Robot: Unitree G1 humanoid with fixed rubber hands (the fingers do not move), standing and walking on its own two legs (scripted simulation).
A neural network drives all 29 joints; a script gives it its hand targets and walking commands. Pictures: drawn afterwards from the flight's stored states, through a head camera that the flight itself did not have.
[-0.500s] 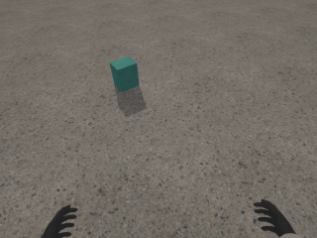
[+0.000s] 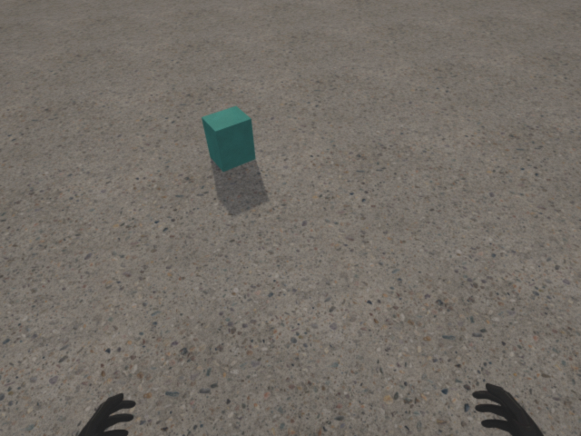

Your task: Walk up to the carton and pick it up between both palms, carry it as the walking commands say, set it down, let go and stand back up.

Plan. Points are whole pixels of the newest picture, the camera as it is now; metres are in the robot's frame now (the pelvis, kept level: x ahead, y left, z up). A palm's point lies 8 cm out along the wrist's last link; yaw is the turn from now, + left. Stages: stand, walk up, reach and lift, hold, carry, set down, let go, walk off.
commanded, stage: stand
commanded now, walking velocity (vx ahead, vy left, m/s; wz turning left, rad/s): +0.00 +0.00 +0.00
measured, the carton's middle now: (229, 139) +1.76 +0.34 -0.64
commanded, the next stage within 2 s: walk up in 1.44 s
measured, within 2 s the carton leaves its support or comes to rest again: neither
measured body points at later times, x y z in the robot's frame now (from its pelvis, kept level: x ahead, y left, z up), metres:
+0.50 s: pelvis +0.00 +0.00 +0.01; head +0.00 +0.00 +0.46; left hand +0.13 +0.31 -0.09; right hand +0.13 -0.30 -0.09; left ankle +0.01 +0.12 -0.74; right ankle +0.01 -0.12 -0.74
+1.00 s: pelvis +0.00 +0.00 +0.01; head +0.00 +0.00 +0.46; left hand +0.11 +0.31 -0.10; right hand +0.11 -0.31 -0.10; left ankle +0.01 +0.12 -0.74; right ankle +0.01 -0.12 -0.74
